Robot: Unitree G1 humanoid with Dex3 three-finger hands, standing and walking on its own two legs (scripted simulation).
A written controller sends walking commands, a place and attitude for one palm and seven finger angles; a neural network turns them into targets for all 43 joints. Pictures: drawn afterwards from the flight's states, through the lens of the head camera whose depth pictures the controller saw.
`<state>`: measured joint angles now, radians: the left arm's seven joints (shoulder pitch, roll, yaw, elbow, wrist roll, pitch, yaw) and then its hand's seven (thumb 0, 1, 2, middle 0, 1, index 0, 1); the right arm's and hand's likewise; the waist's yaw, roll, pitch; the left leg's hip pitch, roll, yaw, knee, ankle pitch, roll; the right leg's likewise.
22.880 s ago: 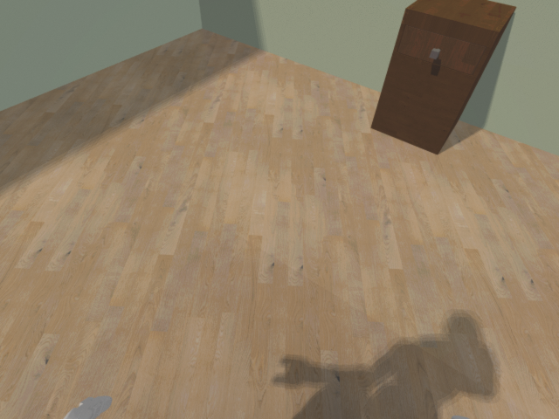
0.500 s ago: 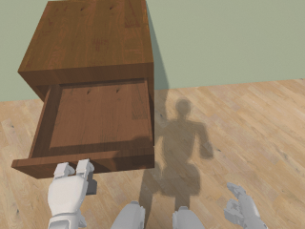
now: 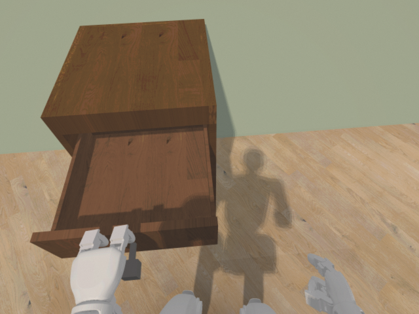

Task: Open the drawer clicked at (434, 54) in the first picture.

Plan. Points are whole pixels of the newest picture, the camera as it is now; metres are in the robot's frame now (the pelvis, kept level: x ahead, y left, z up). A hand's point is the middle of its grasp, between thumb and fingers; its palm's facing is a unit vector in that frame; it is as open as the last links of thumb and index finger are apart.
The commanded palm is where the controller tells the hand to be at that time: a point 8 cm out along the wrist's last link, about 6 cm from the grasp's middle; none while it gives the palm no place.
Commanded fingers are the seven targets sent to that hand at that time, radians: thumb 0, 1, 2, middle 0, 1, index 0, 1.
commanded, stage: lift the hand off the handle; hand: left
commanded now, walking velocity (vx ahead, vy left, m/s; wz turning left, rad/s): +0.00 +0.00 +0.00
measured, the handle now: (131, 260) +0.24 +0.20 -0.12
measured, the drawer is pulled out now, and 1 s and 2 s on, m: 0.29 0.29 0.29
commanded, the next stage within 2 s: draw the hand back to the body in 1.16 s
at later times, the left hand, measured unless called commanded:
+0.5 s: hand (106, 270) +0.20 +0.21 -0.02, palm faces -0.02 -0.11 -0.99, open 13.8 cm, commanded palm +0.18 +0.20 +0.04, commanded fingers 0.00 -0.50 0.30 -0.30 -1.20 -0.30 -1.20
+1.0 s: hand (104, 263) +0.20 +0.20 +0.02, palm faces +0.02 -0.12 -0.99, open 13.8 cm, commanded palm +0.17 +0.20 +0.08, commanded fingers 0.00 -0.50 0.30 -0.30 -1.20 -0.30 -1.20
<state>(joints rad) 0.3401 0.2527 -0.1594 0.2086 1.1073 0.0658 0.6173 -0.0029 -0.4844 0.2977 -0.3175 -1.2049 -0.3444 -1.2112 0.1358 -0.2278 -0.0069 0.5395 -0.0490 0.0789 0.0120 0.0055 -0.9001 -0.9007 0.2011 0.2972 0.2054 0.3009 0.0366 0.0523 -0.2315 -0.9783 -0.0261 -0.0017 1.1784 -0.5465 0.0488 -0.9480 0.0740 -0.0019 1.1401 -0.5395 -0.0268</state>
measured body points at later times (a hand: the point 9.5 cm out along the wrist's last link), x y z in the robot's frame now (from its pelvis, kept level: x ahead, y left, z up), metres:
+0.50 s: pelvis +0.00 -0.01 +0.02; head +0.04 -0.03 +0.47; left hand +0.19 +0.21 +0.04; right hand +0.20 -0.23 -0.07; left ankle +0.01 +0.09 -0.65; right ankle +0.00 -0.11 -0.65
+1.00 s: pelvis +0.01 -0.02 +0.04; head +0.03 -0.04 +0.49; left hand +0.19 +0.20 +0.08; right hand +0.20 -0.24 -0.06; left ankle +0.01 +0.09 -0.65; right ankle +0.00 -0.11 -0.65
